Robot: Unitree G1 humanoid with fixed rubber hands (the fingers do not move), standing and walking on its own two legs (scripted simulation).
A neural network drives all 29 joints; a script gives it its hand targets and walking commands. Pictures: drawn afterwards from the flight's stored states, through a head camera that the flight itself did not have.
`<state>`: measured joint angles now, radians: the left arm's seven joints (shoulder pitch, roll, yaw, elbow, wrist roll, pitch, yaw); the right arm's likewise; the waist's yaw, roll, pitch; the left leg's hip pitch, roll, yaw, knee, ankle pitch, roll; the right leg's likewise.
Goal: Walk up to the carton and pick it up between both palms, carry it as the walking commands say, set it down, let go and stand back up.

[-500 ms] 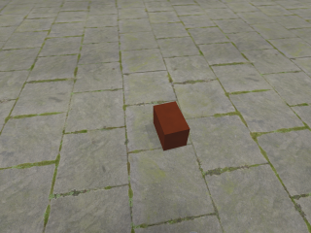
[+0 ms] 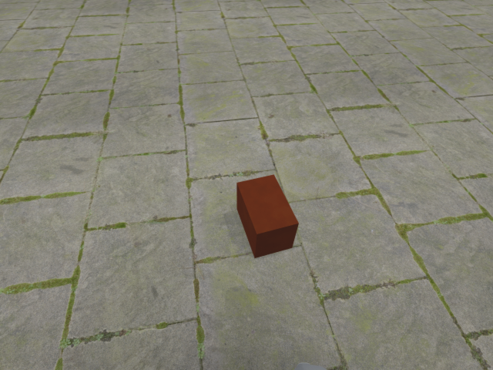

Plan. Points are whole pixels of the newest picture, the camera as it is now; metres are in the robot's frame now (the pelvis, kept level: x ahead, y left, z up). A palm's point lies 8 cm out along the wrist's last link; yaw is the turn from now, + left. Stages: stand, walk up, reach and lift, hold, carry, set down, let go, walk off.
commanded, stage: walk up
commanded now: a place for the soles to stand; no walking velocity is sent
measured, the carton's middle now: (264, 215) +0.87 -0.05 -0.65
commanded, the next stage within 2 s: none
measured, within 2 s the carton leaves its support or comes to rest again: neither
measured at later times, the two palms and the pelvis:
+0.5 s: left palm (80, 362) +0.17 +0.31 -0.11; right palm out of the picture +0.15 -0.32 -0.10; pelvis +0.11 -0.01 -0.01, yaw -1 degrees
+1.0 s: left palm (108, 303) +0.27 +0.29 -0.11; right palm (430, 309) +0.28 -0.33 -0.12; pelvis +0.20 -0.03 -0.01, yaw -1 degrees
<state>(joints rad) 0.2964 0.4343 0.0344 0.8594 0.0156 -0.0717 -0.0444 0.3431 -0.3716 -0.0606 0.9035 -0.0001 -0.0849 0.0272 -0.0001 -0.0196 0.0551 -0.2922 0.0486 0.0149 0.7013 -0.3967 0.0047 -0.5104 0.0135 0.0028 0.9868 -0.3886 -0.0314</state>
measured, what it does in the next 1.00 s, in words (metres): walks ahead: right foot, then left foot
